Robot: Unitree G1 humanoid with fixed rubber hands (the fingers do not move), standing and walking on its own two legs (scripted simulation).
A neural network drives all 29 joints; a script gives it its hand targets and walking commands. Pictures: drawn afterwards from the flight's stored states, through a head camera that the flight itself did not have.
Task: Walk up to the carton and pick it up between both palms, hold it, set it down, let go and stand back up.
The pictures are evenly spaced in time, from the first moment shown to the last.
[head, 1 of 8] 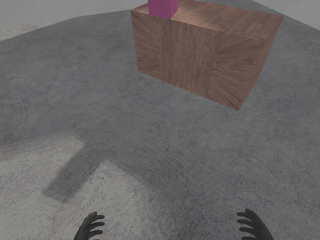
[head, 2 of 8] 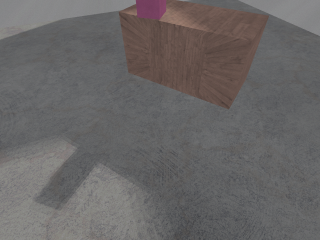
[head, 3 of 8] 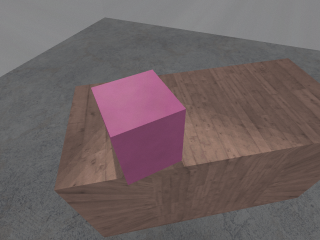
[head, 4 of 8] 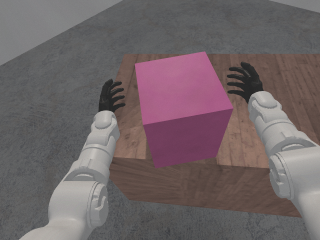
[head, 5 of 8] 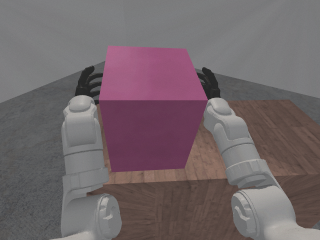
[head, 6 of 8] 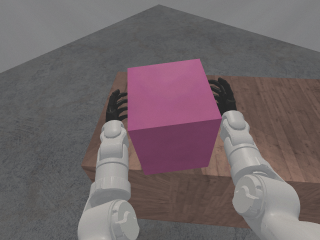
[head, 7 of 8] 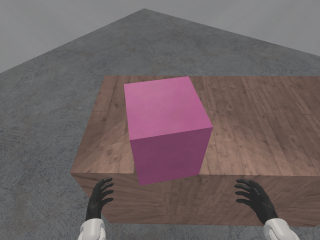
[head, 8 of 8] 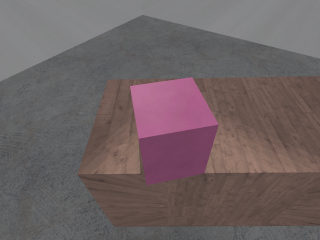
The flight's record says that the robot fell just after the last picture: no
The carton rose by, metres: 0.21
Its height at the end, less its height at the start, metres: +0.00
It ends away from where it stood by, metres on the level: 0.02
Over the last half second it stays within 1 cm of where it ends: yes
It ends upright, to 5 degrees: yes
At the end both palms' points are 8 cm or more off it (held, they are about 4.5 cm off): yes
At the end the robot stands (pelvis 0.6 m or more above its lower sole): yes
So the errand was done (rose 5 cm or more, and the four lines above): yes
